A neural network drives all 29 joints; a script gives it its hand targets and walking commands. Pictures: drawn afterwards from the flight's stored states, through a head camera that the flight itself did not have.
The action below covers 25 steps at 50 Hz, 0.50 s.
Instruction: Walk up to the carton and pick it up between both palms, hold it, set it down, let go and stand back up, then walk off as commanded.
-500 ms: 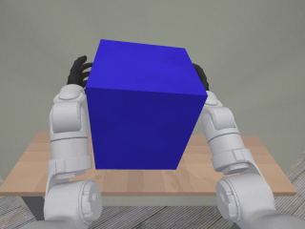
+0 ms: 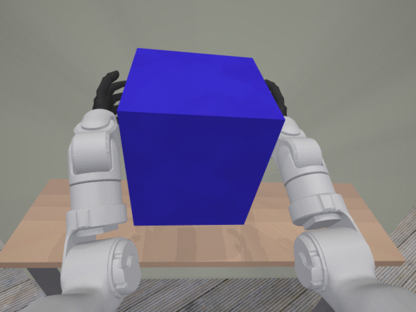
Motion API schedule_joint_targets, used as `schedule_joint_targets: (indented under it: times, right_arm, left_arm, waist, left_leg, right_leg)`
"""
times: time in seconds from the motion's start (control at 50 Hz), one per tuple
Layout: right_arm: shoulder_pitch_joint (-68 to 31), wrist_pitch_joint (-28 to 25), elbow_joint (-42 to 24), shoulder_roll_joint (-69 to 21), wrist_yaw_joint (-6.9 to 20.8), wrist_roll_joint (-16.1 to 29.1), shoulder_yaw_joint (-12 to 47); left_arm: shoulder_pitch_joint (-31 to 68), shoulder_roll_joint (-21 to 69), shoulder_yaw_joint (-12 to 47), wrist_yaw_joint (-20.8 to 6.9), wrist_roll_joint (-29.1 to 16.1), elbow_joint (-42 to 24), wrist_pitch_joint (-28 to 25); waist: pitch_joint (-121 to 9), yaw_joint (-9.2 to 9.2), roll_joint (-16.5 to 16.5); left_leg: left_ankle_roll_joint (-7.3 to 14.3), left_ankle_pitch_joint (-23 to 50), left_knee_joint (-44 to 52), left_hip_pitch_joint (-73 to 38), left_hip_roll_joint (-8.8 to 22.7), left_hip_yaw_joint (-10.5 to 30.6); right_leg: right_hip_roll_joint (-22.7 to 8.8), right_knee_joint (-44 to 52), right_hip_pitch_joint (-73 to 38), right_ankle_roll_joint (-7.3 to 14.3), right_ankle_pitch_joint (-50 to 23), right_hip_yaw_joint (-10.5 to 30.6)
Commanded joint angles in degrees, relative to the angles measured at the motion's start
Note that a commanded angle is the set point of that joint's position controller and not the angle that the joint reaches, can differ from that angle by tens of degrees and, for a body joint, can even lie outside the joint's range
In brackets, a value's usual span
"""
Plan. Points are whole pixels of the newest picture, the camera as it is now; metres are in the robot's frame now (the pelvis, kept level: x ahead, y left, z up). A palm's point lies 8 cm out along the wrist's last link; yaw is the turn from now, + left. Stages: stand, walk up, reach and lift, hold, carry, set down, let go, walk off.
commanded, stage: hold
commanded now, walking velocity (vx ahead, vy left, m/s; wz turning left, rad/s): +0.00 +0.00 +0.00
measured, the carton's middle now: (193, 141) +0.35 +0.02 +0.21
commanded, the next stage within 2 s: none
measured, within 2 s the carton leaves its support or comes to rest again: neither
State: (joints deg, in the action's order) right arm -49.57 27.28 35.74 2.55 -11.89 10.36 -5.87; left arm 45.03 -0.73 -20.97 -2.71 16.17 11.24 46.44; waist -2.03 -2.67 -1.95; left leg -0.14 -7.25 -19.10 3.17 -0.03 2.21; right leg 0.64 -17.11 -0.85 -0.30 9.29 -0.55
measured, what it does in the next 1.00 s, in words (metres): stands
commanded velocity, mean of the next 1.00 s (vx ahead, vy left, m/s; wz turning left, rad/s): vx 0.00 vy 0.00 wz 0.00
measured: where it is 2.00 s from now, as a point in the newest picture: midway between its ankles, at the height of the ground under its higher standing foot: outside the picture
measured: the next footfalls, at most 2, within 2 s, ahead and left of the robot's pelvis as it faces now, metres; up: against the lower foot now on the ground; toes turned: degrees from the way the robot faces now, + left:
none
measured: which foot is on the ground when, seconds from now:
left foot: down 0.00-1.00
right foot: down 0.00-1.00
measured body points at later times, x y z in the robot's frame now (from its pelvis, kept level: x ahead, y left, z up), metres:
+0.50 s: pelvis -0.01 +0.00 +0.00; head -0.09 +0.03 +0.44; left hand +0.35 +0.18 +0.26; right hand +0.37 -0.12 +0.25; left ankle +0.05 +0.12 -0.75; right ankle +0.01 -0.12 -0.75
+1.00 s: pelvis +0.00 +0.00 +0.00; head -0.07 +0.02 +0.44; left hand +0.37 +0.18 +0.26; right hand +0.39 -0.13 +0.25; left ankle +0.05 +0.12 -0.75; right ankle +0.01 -0.12 -0.75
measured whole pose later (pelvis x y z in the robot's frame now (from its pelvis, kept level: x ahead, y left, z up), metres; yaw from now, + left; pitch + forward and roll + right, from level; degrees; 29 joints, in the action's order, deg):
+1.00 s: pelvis +0.00 +0.00 +0.00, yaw +0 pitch -8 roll -1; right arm -48.7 27.7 34.6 2.6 -12.1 10.5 -5.5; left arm 44.5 -0.7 -20.3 -2.8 16.2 10.3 46.9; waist -2.0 -2.7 -2.0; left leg -0.1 -7.4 -19.0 3.2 0.0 2.2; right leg 0.6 -16.8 -1.0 -0.3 9.3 -0.5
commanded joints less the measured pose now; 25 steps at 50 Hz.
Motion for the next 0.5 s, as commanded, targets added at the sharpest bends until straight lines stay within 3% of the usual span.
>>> schedule_joint_targets:
  times: [0.0,0.02,0.06,0.08,0.1,0.14,0.18,0.2,0.22,0.24,0.26,0.28,0.32,0.34,0.36,0.38,0.4,0.44,0.46,0.48]
  right_arm:
    - [-39.91,-1.79,-16.9,-29.67,3.64,10.07,20.75]
    - [-42.05,-2.15,-19.32,-30.24,3.65,10.12,21.08]
    - [-40.71,-2.12,-23.13,-29.56,2.74,11.11,22.97]
    - [-40.69,-1.9,-22.26,-29.95,2.51,11.43,22.9]
    - [-42.19,-2.09,-25.27,-30.79,2.28,11.72,24.98]
    - [-43.77,-1.93,-25.72,-31.76,2.32,12.7,24.61]
    - [-42.3,-2.24,-25.54,-31.78,2.47,11.11,23.22]
    - [-41.76,-1.67,-22.36,-30.41,2.64,11.05,21.89]
    - [-40.25,-1.48,-20.64,-30.45,3.1,11.15,22.08]
    - [-43.34,-2.3,-23.26,-31.01,3.2,11.39,22.06]
    - [-44.41,-2.49,-23.09,-30.07,3.36,10.25,20.64]
    - [-43.09,-2.07,-20.99,-30.12,3.57,10.09,20.79]
    - [-41.94,-2.01,-18.11,-30.49,3.76,9.17,19.69]
    - [-43.59,-2.38,-19.88,-31.03,4.09,9.38,19.9]
    - [-43.11,-2.44,-17.93,-29.81,4.31,8.8,18.61]
    - [-44.96,-2.61,-18.04,-29.71,4.58,8.64,18.29]
    - [-46.83,-3.2,-20.14,-30.22,4.83,8.5,18.29]
    - [-41.54,-2.33,-13.68,-28.18,5.15,6.25,16.02]
    - [-44.56,-2.62,-14.75,-28.32,5.47,6.31,15.44]
    - [-43.76,-2.47,-13.12,-27.42,5.78,5.74,14.6]
  left_arm:
    - [32.26,32.4,29.31,-9.5,-7.4,-6.03,-1.84]
    - [35.45,33.21,30.55,-9.32,-8.05,-7.69,-2.22]
    - [29.9,32.73,30.86,-9.04,-8.31,-8.64,-1.56]
    - [31.23,33.73,32.1,-9.12,-8.57,-9.83,-1.32]
    - [30.62,33.52,31.9,-8.94,-9.36,-10.29,-1.17]
    - [32.09,33.93,31.54,-8.91,-9.32,-10.01,-1.08]
    - [34.83,34.24,33.17,-8.93,-9.5,-10.87,-1.53]
    - [34.78,34.9,32.62,-8.85,-8.85,-10.08,-1.22]
    - [33.76,34.2,31.59,-8.8,-8.11,-10.2,-1.24]
    - [34.22,34.8,32.2,-8.59,-8.6,-9.63,-1.27]
    - [34.94,35.36,33.42,-8.39,-9.5,-8.41,-1.35]
    - [33.09,34.7,31.79,-8.56,-8.82,-7.14,-1.09]
    - [35.91,34.44,31.53,-8.84,-9.16,-7.76,-1.71]
    - [35.76,34.68,31.27,-8.66,-8.84,-6.7,-1.51]
    - [35.26,34.55,30.59,-8.74,-7.89,-4.8,-1.51]
    - [36.07,34.94,30.6,-8.75,-7.6,-4.16,-1.51]
    - [36.83,35.78,32.11,-8.65,-9.59,-5.01,-2.06]
    - [35.83,34.77,30.05,-8.64,-7.3,-2.91,-1.93]
    - [36.11,33.3,28.71,-9.23,-7.13,-2.83,-1.77]
    - [36.4,33.86,28.38,-9.43,-6.6,-1.0,-1.72]
  waist:
    - [-19.95,-5.74,5.15]
    - [-22.69,-5.91,5.34]
    - [-24.13,-5.59,5.15]
    - [-23.37,-6.31,6.03]
    - [-24.71,-5.34,4.17]
    - [-23.24,-5.17,3.8]
    - [-23.46,-6.99,5.68]
    - [-22.12,-6.32,7.63]
    - [-21.15,-5.38,6.21]
    - [-20.89,-5.29,6.97]
    - [-20.73,-6.44,7.03]
    - [-18.86,-5.18,6.29]
    - [-18.66,-6.41,5.09]
    - [-19.22,-5.59,5.54]
    - [-17.51,-6.39,6.18]
    - [-16.63,-5.77,6.79]
    - [-18.39,-6.21,6.15]
    - [-13.72,-6.76,6.54]
    - [-14.04,-5.66,5.66]
    - [-13.14,-6.62,6.16]
  left_leg:
    - [-2.69,11.34,0.79,-6.24,-1.27,-3.65]
    - [-3.21,11.86,0.68,-7.3,-1.25,-3.37]
    - [-2.94,16.79,-1.02,-7.71,-1.85,-3.69]
    - [-3.7,17.79,-1.18,-8.38,-1.68,-3.07]
    - [-2.77,18.17,-1.87,-9.55,-1.83,-3.11]
    - [-2.46,16.6,-1.26,-8.41,-1.86,-3.4]
    - [-2.9,13.21,-0.44,-7.72,-1.69,-3.05]
    - [-3.57,12.26,-0.37,-7.81,-1.39,-3.01]
    - [-3.32,12.26,-0.18,-7.86,-1.1,-2.82]
    - [-3.33,11.35,0.05,-6.66,-1.42,-3.03]
    - [-3.79,9.03,0.43,-6.68,-1.13,-2.94]
    - [-3.38,9.38,0.9,-6.64,-0.68,-3.05]
    - [-3.09,6.56,1.5,-5.35,-0.59,-2.97]
    - [-2.5,5.29,1.71,-4.66,-0.96,-3.15]
    - [-2.79,3.26,2.27,-4.24,-0.91,-3.07]
    - [-2.79,0.7,2.98,-3.08,-0.79,-3.11]
    - [-2.76,1.65,2.99,-2.83,-0.34,-2.78]
    - [-2.65,-2.84,4.87,-0.61,0.54,-2.41]
    - [-1.85,-5.21,5.73,1.02,0.81,-2.66]
    - [-1.98,-7.46,6.54,1.35,0.86,-2.29]
  right_leg:
    - [3.58,1.56,-6.01,-1.81,-12.12,-1.87]
    - [3.92,1.77,-5.62,-2.03,-11.26,-2.2]
    - [3.88,1.34,-8.26,-2.47,-17.6,-1.83]
    - [3.98,1.14,-7.46,-2.24,-17.52,-1.85]
    - [3.9,0.98,-7.13,-2.67,-18.87,-2.15]
    - [4.24,1.56,-7.02,-2.5,-15.5,-2.16]
    - [4.04,1.35,-5.9,-2.22,-13.46,-2.41]
    - [3.9,1.6,-4.56,-1.58,-10.77,-1.96]
    - [4.13,1.46,-4.21,-1.5,-9.92,-1.97]
    - [3.99,2.15,-3.91,-1.4,-9.1,-1.86]
    - [3.98,2.35,-2.73,-1.28,-6.83,-2.13]
    - [4.19,2.17,-2.26,-1.3,-5.71,-2.26]
    - [3.73,2.17,-3.11,-1.13,-5.42,-2.0]
    - [3.78,2.16,-3.79,-1.2,-5.08,-2.02]
    - [3.56,2.53,-2.66,-0.89,-3.27,-2.19]
    - [3.5,2.77,-2.33,-0.68,-1.0,-2.16]
    - [3.99,2.19,-2.74,-0.58,-2.68,-1.97]
    - [3.94,1.82,-2.96,-0.82,-0.8,-2.61]
    - [3.94,2.21,-3.14,-0.86,0.85,-2.56]
    - [3.67,2.14,-2.42,-0.68,2.36,-2.57]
